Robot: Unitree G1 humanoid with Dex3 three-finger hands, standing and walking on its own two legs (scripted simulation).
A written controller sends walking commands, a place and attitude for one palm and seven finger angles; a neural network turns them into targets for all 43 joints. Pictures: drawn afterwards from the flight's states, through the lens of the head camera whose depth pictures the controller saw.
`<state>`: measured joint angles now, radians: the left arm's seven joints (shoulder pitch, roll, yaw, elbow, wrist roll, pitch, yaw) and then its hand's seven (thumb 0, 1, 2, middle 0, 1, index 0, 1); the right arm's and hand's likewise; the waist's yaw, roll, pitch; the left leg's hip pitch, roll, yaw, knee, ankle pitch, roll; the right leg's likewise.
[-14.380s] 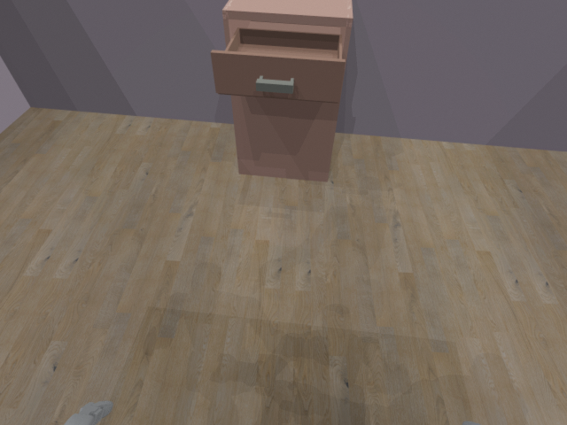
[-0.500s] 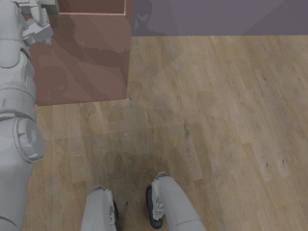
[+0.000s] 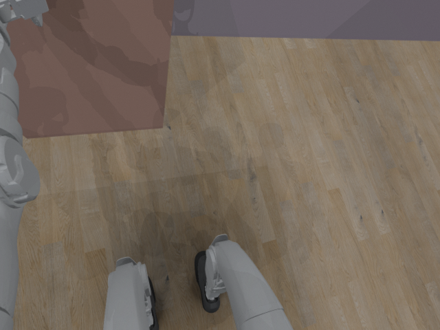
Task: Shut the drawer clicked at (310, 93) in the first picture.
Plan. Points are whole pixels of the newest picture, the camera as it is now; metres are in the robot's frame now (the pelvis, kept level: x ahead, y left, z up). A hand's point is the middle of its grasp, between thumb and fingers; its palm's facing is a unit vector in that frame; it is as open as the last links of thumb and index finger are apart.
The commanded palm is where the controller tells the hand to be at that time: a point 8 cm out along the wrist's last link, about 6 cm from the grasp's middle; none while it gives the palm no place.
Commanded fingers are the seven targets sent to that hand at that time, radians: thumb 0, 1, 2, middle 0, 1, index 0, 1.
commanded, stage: pull the fist back off the drawer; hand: left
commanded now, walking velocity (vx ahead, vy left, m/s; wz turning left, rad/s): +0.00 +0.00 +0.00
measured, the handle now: out of the picture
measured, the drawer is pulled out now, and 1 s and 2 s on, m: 0.00 0.00 0.00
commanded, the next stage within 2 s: draw the hand back to the body in 0.52 s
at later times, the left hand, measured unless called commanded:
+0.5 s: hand (37, 2) +0.60 +0.16 +0.08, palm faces +0.01 -1.00 -0.05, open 3.3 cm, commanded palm +0.58 +0.18 +0.08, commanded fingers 0.00 0.90 0.90 -1.40 -1.60 -1.40 -1.60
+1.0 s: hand out of the picture +0.49 +0.19 +0.16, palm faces +0.05 -1.00 -0.04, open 3.3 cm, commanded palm +0.45 +0.23 +0.16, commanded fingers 0.00 0.90 0.90 -1.40 -1.60 -1.40 -1.60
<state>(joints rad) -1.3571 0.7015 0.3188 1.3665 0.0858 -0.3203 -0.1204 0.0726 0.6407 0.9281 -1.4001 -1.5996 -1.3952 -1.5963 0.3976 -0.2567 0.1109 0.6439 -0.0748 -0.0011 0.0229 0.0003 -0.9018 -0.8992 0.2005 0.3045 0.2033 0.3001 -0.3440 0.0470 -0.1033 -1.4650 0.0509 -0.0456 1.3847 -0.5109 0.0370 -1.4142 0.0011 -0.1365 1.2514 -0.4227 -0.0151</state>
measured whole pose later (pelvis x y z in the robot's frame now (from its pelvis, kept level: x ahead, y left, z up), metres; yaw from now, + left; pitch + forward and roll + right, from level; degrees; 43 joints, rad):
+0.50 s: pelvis +0.03 +0.01 +0.02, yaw -1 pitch +31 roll -5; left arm -1.07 0.54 0.38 1.16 0.01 -0.34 -0.12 0.03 0.87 0.90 -1.40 -1.60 -1.39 -1.60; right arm 0.40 -0.25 0.07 0.61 -0.05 0.05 0.06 0.00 -0.90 -0.90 0.20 0.30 0.20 0.30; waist -0.26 0.06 -0.12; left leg -1.30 0.06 0.00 1.30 -0.54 0.04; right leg -1.28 0.02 -0.09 1.18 -0.45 0.00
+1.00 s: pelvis +0.09 +0.00 +0.10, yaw +1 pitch +19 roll -3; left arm -0.37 0.31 0.24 0.54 -0.18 -0.31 -0.15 0.02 0.90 0.90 -1.40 -1.60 -1.40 -1.60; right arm 0.33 -0.25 0.02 0.54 0.04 0.06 0.03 0.01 -0.90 -0.90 0.20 0.30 0.20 0.30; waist -0.09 0.03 -0.15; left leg -0.77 0.04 0.00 0.94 -0.51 0.02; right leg -0.77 0.02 -0.06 0.86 -0.43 -0.01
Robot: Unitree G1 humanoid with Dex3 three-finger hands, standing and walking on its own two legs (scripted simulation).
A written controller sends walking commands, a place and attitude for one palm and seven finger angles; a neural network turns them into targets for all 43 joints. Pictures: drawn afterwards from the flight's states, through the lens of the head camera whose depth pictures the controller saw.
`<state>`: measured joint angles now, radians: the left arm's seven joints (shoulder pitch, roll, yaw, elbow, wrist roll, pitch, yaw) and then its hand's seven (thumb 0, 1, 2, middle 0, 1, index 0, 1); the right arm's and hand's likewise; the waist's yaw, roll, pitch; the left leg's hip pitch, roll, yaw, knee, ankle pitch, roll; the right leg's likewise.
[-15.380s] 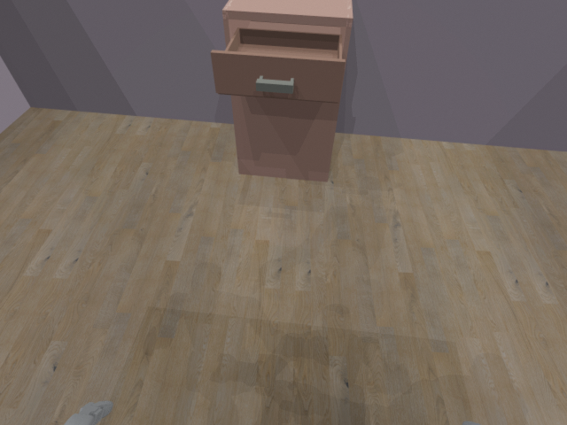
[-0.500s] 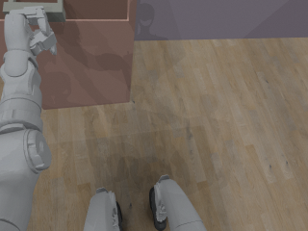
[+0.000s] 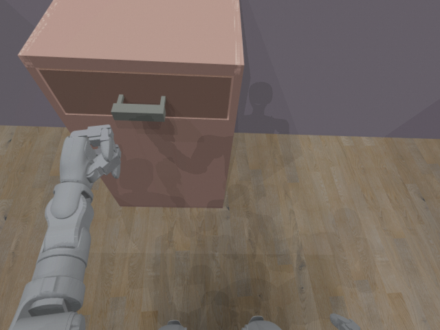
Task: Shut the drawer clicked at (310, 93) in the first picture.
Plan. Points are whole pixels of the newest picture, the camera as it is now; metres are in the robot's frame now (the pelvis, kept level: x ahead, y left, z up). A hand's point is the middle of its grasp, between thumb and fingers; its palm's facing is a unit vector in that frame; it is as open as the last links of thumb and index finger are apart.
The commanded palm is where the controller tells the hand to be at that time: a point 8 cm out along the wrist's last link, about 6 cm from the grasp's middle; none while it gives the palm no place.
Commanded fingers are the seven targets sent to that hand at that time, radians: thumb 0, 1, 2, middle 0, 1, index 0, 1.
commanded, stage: draw the hand back to the body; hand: left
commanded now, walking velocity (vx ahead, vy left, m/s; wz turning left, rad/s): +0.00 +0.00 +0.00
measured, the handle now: (140, 105) +0.61 +0.18 -0.02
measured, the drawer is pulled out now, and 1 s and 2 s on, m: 0.00 0.00 0.00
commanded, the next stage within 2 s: step back with the hand held close in 1.00 s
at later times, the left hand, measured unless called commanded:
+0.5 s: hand (35, 223) +0.25 +0.22 +0.15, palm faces +0.27 -0.92 -0.28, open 3.3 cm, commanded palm +0.20 +0.27 +0.17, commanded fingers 0.00 0.90 0.90 -1.40 -1.60 -1.40 -1.60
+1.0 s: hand out of the picture +0.15 +0.24 +0.21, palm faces +0.44 -0.81 -0.39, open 3.2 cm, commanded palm +0.10 +0.28 +0.23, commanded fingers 0.00 0.90 0.90 -1.40 -1.60 -1.40 -1.60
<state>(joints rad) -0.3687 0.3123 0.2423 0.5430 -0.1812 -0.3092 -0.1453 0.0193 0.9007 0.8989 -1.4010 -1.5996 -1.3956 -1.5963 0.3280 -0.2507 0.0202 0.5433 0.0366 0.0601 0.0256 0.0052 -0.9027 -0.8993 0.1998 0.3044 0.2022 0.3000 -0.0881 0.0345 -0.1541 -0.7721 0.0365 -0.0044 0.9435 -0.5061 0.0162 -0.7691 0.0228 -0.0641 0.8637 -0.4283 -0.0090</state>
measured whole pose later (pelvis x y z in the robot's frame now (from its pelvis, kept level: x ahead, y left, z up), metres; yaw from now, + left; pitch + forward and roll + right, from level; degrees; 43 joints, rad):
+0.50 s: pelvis -0.01 +0.00 +0.05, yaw +1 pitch +0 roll -1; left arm 0.15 0.30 0.13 -0.06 -0.07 -0.04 0.09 0.02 0.90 0.90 -1.40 -1.60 -1.40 -1.60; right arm 0.18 -0.23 0.07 0.55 0.04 0.00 -0.08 0.01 -0.90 -0.90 0.20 0.30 0.20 0.30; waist 0.03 0.06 -0.03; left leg -0.21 -0.01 0.01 0.54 -0.33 0.02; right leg -0.22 -0.01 -0.05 0.51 -0.28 0.00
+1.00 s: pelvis -0.02 -0.01 +0.05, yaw +2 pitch -5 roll -1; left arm 0.52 0.32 0.28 -0.45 -0.06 -0.10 0.11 0.01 0.89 0.90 -1.41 -1.60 -1.40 -1.60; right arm 0.21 -0.23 0.03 0.62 0.01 -0.11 -0.08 0.01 -0.90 -0.90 0.20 0.30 0.20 0.30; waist 0.07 0.08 0.02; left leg -0.09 0.01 0.00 0.45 -0.28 0.01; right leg -0.09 0.01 -0.06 0.40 -0.22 -0.01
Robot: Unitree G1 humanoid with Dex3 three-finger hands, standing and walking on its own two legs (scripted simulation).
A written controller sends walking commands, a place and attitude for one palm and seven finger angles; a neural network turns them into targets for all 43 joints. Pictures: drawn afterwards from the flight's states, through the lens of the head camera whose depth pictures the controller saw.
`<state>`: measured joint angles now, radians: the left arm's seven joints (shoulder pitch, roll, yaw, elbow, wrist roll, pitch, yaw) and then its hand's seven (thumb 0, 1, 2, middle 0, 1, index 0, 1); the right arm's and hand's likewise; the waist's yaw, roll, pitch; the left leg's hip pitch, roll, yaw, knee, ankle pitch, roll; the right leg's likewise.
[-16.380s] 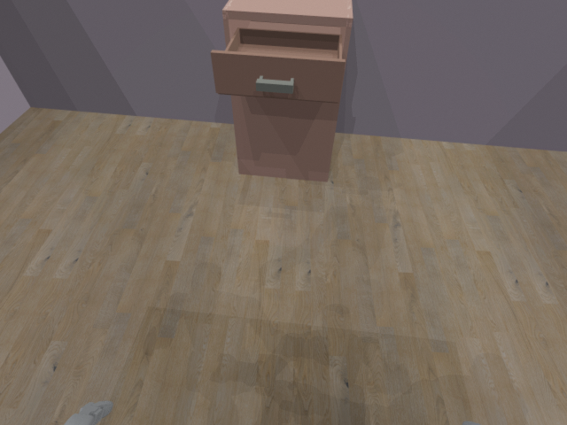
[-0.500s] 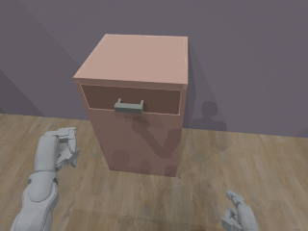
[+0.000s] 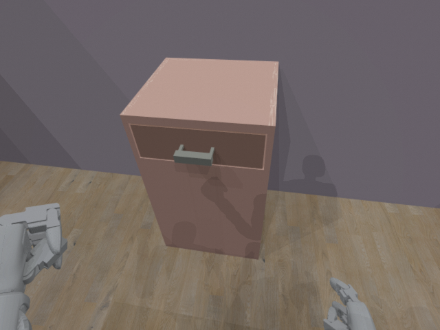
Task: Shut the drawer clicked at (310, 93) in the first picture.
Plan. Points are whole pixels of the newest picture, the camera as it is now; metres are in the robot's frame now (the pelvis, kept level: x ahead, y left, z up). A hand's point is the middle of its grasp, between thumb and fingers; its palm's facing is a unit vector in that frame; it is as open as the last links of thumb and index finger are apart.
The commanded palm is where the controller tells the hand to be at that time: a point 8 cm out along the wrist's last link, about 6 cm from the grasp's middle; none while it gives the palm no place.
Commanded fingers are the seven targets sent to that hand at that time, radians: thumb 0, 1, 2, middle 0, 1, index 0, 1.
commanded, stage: step back with the hand held close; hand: left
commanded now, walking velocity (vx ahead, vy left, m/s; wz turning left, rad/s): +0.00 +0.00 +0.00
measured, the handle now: (195, 153) +0.64 +0.17 -0.08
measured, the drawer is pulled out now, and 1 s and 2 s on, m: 0.00 0.00 0.00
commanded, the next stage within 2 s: stop stepping back and stand still in 1.50 s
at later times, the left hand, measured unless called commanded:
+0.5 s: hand (62, 245) +0.18 +0.25 +0.15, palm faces +0.27 -0.82 -0.50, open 3.3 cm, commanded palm +0.12 +0.30 +0.17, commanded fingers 0.00 0.90 0.90 -1.40 -1.60 -1.40 -1.60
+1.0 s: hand (17, 295) +0.11 +0.26 +0.15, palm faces +0.35 -0.83 -0.44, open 3.2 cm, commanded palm +0.04 +0.31 +0.17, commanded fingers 0.00 0.90 0.90 -1.40 -1.60 -1.40 -1.60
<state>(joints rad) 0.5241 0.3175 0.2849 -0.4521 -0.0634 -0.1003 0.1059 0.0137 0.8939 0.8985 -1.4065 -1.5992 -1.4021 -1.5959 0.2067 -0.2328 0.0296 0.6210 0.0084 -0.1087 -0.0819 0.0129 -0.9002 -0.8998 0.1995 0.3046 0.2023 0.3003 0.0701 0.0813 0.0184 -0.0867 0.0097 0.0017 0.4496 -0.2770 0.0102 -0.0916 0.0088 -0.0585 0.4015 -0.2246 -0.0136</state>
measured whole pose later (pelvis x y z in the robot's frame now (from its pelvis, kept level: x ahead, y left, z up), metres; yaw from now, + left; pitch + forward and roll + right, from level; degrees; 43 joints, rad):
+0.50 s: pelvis -0.02 +0.02 +0.00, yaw +0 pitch +1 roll -1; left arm 0.65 0.40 0.34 -0.54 -0.05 -0.18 0.11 0.02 0.89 0.90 -1.40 -1.60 -1.40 -1.59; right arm 0.19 -0.24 -0.03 0.57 0.01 -0.01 -0.08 0.01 -0.90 -0.90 0.20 0.30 0.20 0.30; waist -0.01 0.03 0.03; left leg -0.25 -0.02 0.02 0.46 -0.24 0.04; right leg -0.26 -0.02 -0.04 0.42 -0.19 0.02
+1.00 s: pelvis -0.09 +0.03 -0.01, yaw +1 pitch +0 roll -3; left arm 0.60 0.39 0.36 -0.59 -0.01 -0.26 0.16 0.01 0.89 0.90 -1.41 -1.60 -1.40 -1.60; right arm 0.22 -0.23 -0.01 0.57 0.00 -0.05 -0.09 0.01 -0.90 -0.90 0.20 0.30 0.20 0.30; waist -0.02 0.00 0.03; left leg -0.42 0.00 -0.01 0.60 -0.19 0.05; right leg -0.40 0.02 -0.03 0.55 -0.22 0.02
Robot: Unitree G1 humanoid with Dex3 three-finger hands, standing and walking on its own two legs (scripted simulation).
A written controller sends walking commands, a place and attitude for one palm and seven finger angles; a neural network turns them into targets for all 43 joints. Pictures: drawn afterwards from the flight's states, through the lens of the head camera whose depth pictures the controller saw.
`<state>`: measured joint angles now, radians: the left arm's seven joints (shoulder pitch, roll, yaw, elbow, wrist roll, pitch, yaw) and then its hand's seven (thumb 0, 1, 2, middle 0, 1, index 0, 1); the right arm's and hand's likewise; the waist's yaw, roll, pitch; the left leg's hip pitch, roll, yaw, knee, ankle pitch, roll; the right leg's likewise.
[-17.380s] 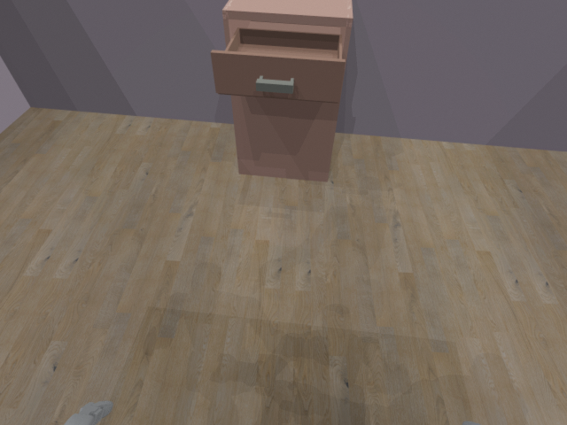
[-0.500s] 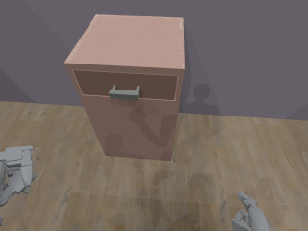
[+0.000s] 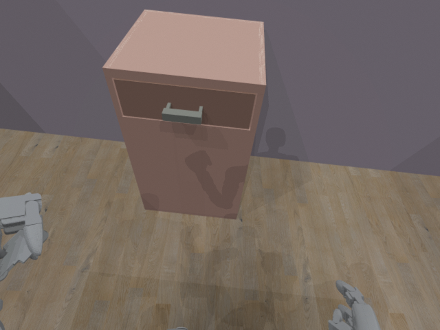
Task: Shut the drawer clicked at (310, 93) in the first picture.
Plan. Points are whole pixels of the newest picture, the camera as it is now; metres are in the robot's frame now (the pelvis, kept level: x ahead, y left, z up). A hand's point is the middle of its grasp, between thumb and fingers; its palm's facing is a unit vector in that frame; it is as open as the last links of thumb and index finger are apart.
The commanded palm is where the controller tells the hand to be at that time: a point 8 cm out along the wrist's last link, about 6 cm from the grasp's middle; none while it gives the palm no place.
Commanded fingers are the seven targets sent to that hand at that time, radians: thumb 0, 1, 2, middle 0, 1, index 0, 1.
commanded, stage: step back with the hand held close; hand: left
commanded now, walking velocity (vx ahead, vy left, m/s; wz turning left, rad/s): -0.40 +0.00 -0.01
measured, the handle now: (183, 111) +0.73 +0.14 -0.06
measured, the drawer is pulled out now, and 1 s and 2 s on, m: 0.00 0.00 0.00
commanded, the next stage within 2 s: stop stepping back and stand still in 0.50 s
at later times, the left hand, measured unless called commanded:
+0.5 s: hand out of the picture +0.10 +0.22 +0.19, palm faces +0.36 -0.80 -0.48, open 3.2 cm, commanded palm +0.05 +0.26 +0.19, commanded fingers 0.00 0.90 0.90 -1.40 -1.60 -1.40 -1.60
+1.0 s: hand out of the picture +0.00 +0.22 +0.18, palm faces +0.41 -0.81 -0.42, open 3.2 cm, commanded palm -0.05 +0.25 +0.19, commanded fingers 0.00 0.90 0.90 -1.40 -1.60 -1.40 -1.60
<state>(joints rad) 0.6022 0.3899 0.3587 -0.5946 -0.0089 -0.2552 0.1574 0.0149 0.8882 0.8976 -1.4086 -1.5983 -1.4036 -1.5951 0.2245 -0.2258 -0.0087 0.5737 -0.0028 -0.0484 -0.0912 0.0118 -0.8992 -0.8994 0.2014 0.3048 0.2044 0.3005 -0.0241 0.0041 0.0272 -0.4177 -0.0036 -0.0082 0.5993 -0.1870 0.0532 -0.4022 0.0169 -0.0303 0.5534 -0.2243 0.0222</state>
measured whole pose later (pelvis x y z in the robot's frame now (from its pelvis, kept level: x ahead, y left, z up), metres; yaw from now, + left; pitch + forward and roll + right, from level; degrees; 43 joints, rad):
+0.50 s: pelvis -0.08 -0.02 +0.01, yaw +0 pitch +3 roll +0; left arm 0.65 0.44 0.41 -0.60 -0.04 -0.28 0.13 0.01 0.88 0.90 -1.41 -1.60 -1.40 -1.59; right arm 0.19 -0.20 -0.04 0.62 0.00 -0.03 -0.07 0.01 -0.90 -0.90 0.20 0.30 0.20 0.30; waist 0.00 -0.04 -0.06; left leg -0.52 -0.03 -0.01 0.88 -0.34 -0.01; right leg -0.31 0.04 0.07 0.48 -0.22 -0.01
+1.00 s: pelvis -0.19 -0.03 +0.01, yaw -1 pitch +1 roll +0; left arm 0.61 0.37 0.38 -0.52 -0.03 -0.20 0.17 0.01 0.89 0.90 -1.41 -1.60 -1.40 -1.60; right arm 0.29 -0.23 0.00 0.64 0.00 -0.07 -0.09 0.01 -0.90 -0.90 0.20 0.31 0.21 0.30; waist -0.02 -0.01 -0.09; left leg -0.28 0.02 0.04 0.60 -0.39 0.04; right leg -0.34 0.00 -0.06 0.54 -0.28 -0.04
